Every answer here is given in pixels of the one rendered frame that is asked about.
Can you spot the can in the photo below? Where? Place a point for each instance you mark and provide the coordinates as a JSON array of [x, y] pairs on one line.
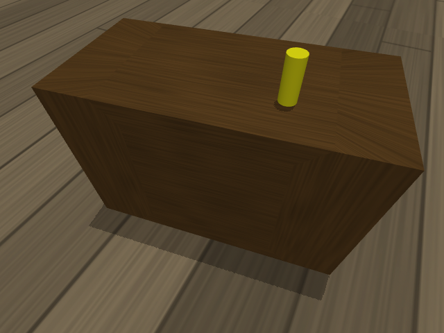
[[292, 75]]

